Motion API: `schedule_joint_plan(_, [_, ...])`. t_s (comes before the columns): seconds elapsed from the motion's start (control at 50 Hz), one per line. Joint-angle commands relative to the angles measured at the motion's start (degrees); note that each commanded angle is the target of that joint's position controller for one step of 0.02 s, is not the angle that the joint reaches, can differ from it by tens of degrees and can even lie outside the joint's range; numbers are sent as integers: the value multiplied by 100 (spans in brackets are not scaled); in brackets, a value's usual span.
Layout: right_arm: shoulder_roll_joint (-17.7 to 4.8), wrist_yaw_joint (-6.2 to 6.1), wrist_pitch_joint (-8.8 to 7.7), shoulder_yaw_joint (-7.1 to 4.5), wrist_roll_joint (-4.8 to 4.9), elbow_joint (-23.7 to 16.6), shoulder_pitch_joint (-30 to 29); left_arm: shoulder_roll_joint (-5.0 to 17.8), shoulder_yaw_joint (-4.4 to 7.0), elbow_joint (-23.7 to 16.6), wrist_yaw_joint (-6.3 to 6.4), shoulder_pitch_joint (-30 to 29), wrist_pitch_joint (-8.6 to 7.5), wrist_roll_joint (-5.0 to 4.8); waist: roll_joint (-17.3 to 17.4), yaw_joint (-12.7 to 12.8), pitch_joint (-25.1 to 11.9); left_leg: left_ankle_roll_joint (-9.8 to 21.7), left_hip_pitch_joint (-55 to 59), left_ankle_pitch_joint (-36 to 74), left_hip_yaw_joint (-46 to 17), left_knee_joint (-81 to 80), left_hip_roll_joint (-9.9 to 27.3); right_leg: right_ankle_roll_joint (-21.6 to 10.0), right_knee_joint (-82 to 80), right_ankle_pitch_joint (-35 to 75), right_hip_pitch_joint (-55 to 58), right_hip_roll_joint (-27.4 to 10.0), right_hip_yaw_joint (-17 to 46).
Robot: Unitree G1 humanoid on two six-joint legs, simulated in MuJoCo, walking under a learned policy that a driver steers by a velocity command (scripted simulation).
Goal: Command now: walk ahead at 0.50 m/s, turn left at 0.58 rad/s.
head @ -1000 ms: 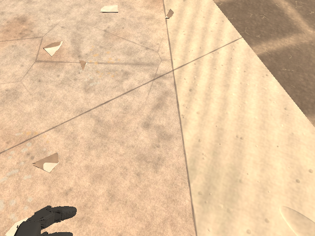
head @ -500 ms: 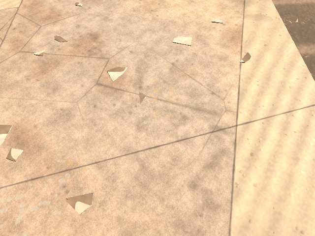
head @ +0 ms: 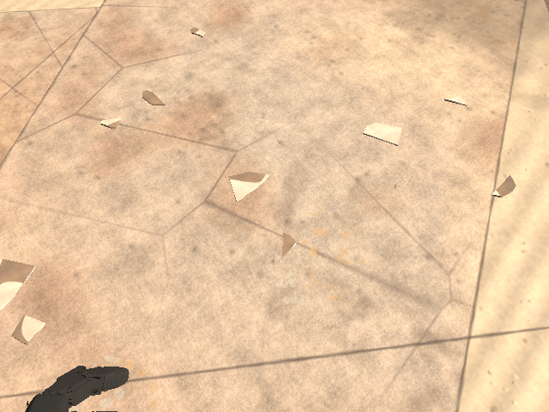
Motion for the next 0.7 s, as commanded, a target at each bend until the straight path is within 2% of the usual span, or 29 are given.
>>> schedule_joint_plan(0.02, [-561,-8,-50,-132,-39,-385,-212,967,410,-186,52,803,-162,36,818,777,-675,428,-646,1912,-948,682,1002,-433,-226,-272,2054,-207,24])
schedule_joint_plan(0.04, [-194,10,-65,4,-146,-487,-83,1277,491,-127,104,1636,-160,110,71,1051,-1500,206,-1314,867,-417,2311,590,-771,-191,-719,3488,-1224,1042])
schedule_joint_plan(0.06, [15,17,-119,83,50,-645,708,1655,585,121,42,1988,-78,153,-1982,637,-1977,-96,-3234,-1245,191,4009,-5,-1663,-895,-2303,4854,-2294,3845])
schedule_joint_plan(0.08, [-565,-7,-117,-13,92,-411,640,1071,465,25,3,1828,-70,28,-1160,789,-1474,-177,-3804,-948,-7,4675,414,-1572,-1169,-3491,4549,-2226,4067])
schedule_joint_plan(0.1, [-788,-1,-100,-80,44,-454,50,778,384,23,17,1635,-41,13,-621,926,-799,-205,-3920,-402,135,4794,563,-1362,-1206,-3170,3915,-1974,3135])
schedule_joint_plan(0.12, [-728,-12,-94,-71,-26,-517,-288,695,336,16,12,1402,-12,70,-210,858,-464,-230,-3748,-44,309,4682,723,-1277,-1239,-2342,3306,-1721,2441])
schedule_joint_plan(0.14, [-644,4,-122,-74,-80,-595,-532,594,301,76,12,1277,5,91,-158,797,-173,-235,-3692,189,319,4403,850,-1317,-1330,-1643,2863,-1525,1968])
schedule_joint_plan(0.16, [-541,40,-132,-66,-54,-620,-530,531,267,115,25,1230,-7,122,-313,669,-114,-222,-3445,336,352,4190,979,-1300,-1437,-1206,2573,-1370,1597])
schedule_joint_plan(0.2, [-335,77,-147,-12,-75,-626,-513,483,243,239,10,1286,-28,48,-453,550,-133,-250,-3248,344,607,3695,1067,-1444,-1604,-636,2388,-1194,1292])
schedule_joint_plan(0.26, [-118,104,-224,103,-171,-777,-1000,759,311,354,32,1367,12,-62,-325,608,-30,-375,-3214,663,859,2526,1127,-1631,-1792,-8,2252,-1168,1014])
schedule_joint_plan(0.3, [-29,145,-297,162,-155,-826,-1384,910,356,426,64,1453,72,-90,-281,721,0,-440,-2857,1292,942,1628,1024,-1552,-1802,100,2088,-1024,729])
schedule_joint_plan(0.34, [-81,188,-345,160,-110,-847,-1682,999,379,515,82,1634,125,-119,-304,823,1,-516,-2433,1837,1017,1017,843,-1477,-1746,160,1970,-960,607])
schedule_joint_plan(0.4, [-235,234,-411,107,-55,-946,-2003,1020,389,649,105,1925,204,-168,-356,862,11,-474,-2055,2037,938,490,728,-1358,-1529,-86,2097,-1092,847])
schedule_joint_plan(0.44, [-381,236,-456,33,-44,-911,-1833,1056,407,673,137,1899,254,-179,-399,641,-44,-338,-1516,1989,913,128,714,-1197,-1251,-269,2105,-1146,1012])
schedule_joint_plan(0.46, [-477,210,-462,-31,-58,-803,-1510,998,389,674,148,1880,269,-164,-371,442,-179,-233,-926,1947,965,-43,696,-1078,-943,-156,1975,-1027,956])
schedule_joint_plan(0.48, [-677,153,-465,-138,-106,-665,-940,817,329,651,146,1864,261,-119,-288,154,-509,-76,-6,1830,884,-96,851,-902,-219,27,1685,-720,759])
schedule_joint_plan(0.5, [-1066,81,-452,-248,-214,-577,-19,415,185,485,136,1787,237,7,389,-250,-1293,284,1387,1639,-142,-32,1929,-652,1478,-1034,837,-296,391])
schedule_joint_plan(0.52, [-1432,105,-354,-332,-255,-454,290,57,75,306,158,2411,160,-105,1989,3,-1895,1044,2551,355,-2335,-600,3089,-391,3170,-3222,-844,247,-142])
schedule_joint_plan(0.54, [-948,133,-348,-227,-195,-426,218,614,211,406,175,2274,161,-221,1475,-90,-1449,1081,2165,-641,-2722,-940,2964,-347,4001,-3170,-1441,-25,220])
schedule_joint_plan(0.56, [-663,134,-359,-137,-144,-420,-45,838,296,344,167,1886,182,-241,1147,-65,-802,903,1618,-466,-1920,-1010,2773,-363,4210,-2672,-1650,-211,224])
schedule_joint_plan(0.58, [-481,149,-372,-73,-164,-421,-374,782,305,352,174,1737,217,-197,894,94,-516,789,1081,159,-1293,-1126,2519,-324,4162,-2250,-1473,-381,145])
schedule_joint_plan(0.6, [-301,165,-381,-27,-184,-384,-612,716,318,329,165,1619,255,-145,865,215,-261,753,656,716,-803,-1276,2323,-286,3979,-1962,-1362,-500,135])
schedule_joint_plan(0.62, [-246,164,-406,-17,-220,-346,-758,616,322,311,143,1618,309,-143,942,352,-128,701,292,1132,-383,-1434,2198,-259,3855,-1757,-1119,-620,138])
schedule_joint_plan(0.66, [-267,151,-472,-57,-210,-251,-855,406,289,245,111,1533,402,-147,855,449,-24,736,-27,1777,158,-1664,2142,-194,3694,-1498,-967,-679,66])
schedule_joint_plan(0.7, [-406,122,-511,-119,-204,-135,-825,322,269,110,93,1318,450,-112,668,471,59,801,-65,2250,549,-1786,2187,-124,3335,-1173,-1101,-709,75])
Next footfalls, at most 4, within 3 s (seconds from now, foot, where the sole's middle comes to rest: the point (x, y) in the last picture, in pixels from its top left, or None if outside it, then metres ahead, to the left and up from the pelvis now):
0.02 right None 0.19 -0.13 -0.77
0.50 left None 0.40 0.14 -0.77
1.00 right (327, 339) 0.64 -0.17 -0.77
1.54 left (280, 225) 1.01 -0.09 -0.77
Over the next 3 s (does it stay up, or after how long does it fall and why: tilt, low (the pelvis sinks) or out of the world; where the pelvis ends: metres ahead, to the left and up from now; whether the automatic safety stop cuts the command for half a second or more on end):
stays up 1.57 -0.27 -0.02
